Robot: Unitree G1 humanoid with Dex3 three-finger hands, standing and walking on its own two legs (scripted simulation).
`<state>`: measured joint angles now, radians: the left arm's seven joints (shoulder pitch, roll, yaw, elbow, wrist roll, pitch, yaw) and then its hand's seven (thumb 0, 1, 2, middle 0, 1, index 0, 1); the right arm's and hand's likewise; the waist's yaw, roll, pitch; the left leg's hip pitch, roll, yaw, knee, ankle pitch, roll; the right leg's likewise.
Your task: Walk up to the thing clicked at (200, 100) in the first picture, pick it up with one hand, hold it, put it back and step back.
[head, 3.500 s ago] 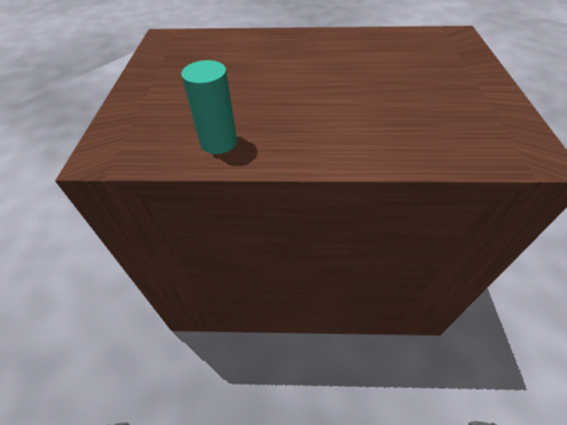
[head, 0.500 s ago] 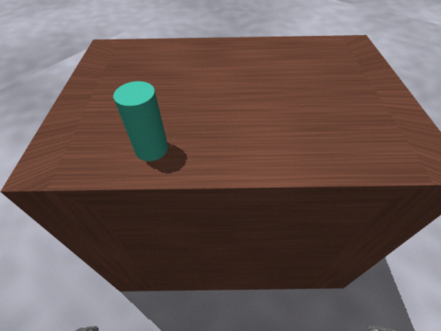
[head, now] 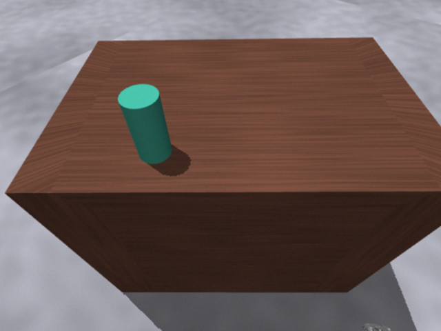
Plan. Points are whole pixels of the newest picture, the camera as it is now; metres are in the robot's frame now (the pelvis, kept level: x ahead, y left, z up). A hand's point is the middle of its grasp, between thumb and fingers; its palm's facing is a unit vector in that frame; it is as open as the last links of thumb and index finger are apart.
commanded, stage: stand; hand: left
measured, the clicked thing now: (148, 126) +0.47 +0.17 +0.10
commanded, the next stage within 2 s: none
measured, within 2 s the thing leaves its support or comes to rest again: neither
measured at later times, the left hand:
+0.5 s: hand out of the picture +0.10 +0.25 -0.16, palm faces -0.02 -0.94 -0.34, open 7.4 cm
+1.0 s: hand out of the picture +0.10 +0.25 -0.16, palm faces -0.01 -0.94 -0.34, open 7.4 cm
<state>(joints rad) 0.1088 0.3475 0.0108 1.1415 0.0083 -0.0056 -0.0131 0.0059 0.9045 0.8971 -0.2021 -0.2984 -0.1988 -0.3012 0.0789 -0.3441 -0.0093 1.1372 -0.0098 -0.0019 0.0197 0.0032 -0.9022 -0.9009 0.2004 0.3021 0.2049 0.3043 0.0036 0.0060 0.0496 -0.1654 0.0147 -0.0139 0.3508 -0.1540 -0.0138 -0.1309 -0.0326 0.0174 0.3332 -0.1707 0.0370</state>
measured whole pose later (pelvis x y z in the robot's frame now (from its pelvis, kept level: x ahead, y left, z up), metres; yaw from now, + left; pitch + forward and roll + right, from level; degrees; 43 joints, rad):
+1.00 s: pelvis +0.03 -0.01 +0.00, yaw +1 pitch -2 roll +0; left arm 0.11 0.35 0.01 1.12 0.01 0.00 -0.01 0.01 0.90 0.90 -0.20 -0.30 -0.20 -0.30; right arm 0.10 -0.36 0.00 1.12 -0.01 -0.01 0.01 0.00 -0.90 -0.90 0.20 0.30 0.21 0.30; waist 0.00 0.01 0.05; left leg -0.12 0.02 -0.02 0.34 -0.19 -0.02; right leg -0.09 -0.03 0.01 0.32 -0.21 0.03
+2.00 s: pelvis +0.02 -0.01 +0.00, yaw +0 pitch -2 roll +0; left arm 0.13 0.35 0.01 1.12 0.01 0.00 -0.01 0.01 0.90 0.90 -0.20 -0.30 -0.20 -0.30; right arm 0.13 -0.36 0.00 1.12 -0.01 -0.01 0.01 0.00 -0.90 -0.90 0.20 0.30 0.20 0.30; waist 0.00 0.00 0.05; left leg -0.13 0.02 -0.02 0.34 -0.18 -0.02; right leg -0.09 -0.03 0.01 0.33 -0.20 0.03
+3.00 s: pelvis +0.04 -0.01 -0.01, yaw +0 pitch -1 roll +0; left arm 0.42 0.29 0.19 0.05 -0.06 -0.09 0.05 -0.01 -0.50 0.01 -0.05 -0.04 -0.04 -0.05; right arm 0.27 -0.23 -0.09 0.56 0.03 -0.07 -0.04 -0.01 0.50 -0.02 0.05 0.05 0.06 0.05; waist 0.04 0.04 0.00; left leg -0.15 0.02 -0.01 0.43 -0.26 -0.02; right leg -0.13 -0.03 0.02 0.42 -0.28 0.03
